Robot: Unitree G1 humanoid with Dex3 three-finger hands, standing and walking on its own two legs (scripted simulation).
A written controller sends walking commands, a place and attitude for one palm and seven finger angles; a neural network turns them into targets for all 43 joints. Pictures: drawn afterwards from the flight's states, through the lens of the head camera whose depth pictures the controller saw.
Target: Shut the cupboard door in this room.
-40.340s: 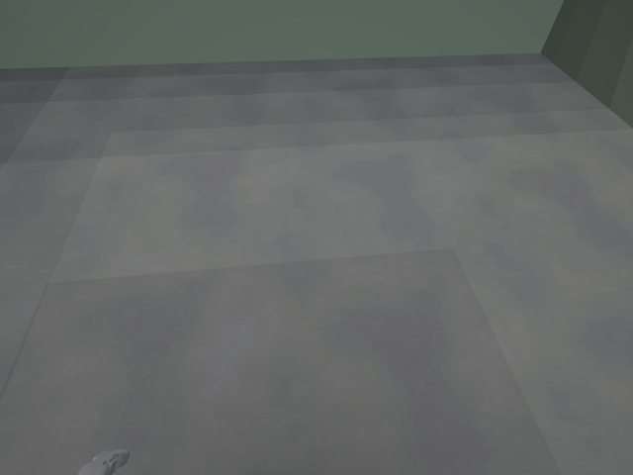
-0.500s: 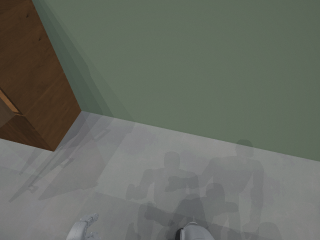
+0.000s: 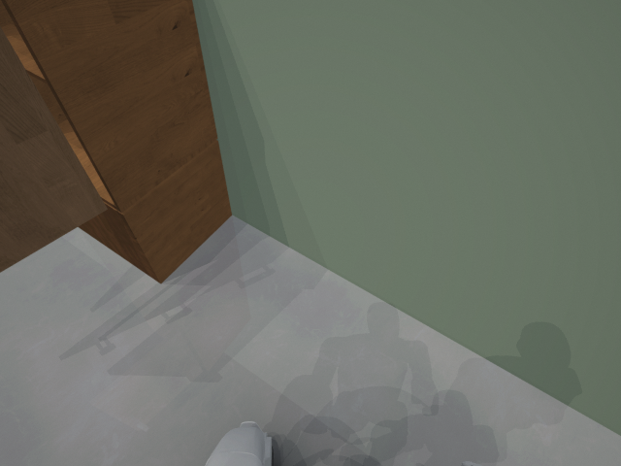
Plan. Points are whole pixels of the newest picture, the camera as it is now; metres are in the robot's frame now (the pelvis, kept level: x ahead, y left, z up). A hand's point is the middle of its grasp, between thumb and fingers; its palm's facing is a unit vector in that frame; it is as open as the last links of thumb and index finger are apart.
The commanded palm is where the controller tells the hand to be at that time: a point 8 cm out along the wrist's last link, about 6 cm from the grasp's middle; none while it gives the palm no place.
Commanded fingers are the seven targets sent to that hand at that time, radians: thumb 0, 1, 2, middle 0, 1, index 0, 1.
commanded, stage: turn to face it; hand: left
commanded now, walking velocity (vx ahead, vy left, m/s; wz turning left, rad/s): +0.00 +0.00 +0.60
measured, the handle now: out of the picture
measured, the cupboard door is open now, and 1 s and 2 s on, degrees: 81 81 81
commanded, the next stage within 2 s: take the last steps up to it in 1.48 s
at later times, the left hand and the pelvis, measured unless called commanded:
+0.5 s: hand (177, 411) +0.19 +0.22 -0.14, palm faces +0.24 -0.93 -0.28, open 7.4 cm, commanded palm none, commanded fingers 0.00 0.90 0.90 -0.20 -0.30 -0.20 -0.30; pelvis +0.10 -0.02 +0.00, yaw +14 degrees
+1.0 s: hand out of the picture -0.02 +0.18 -0.18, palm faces +0.58 -0.77 -0.26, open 7.4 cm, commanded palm none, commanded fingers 0.00 0.90 0.90 -0.20 -0.30 -0.20 -0.30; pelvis +0.09 +0.00 -0.01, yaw +33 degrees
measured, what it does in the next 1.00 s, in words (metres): steps on the spot, turning left: left foot, then right foot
